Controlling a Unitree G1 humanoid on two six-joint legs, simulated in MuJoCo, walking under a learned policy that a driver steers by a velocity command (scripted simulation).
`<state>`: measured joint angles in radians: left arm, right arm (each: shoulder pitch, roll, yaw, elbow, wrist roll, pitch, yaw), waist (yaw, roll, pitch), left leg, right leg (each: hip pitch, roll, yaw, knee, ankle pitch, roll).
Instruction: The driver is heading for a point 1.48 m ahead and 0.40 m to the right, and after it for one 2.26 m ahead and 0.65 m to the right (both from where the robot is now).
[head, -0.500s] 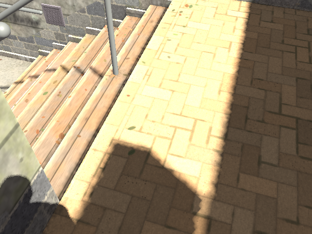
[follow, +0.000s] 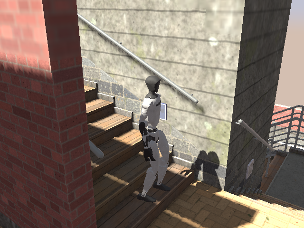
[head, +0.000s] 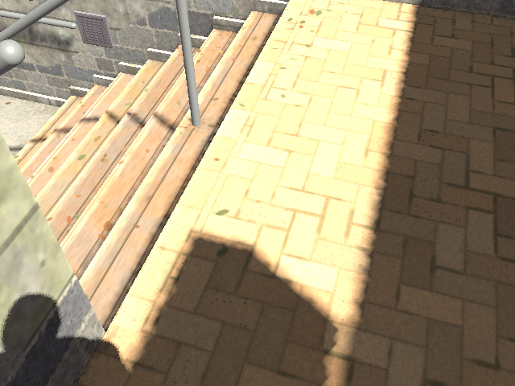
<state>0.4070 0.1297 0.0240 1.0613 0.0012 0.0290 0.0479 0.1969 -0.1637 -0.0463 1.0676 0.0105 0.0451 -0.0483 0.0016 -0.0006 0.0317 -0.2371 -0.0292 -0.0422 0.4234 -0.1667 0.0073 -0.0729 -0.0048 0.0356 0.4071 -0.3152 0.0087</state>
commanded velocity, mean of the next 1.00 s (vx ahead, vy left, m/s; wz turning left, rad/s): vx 0.01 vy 0.00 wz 0.00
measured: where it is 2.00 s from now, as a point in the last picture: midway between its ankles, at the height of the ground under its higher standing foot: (281, 378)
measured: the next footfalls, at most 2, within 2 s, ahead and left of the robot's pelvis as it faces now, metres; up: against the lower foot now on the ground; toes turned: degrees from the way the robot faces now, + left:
right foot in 1.68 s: +0.53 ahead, -0.16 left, -0.15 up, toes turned -3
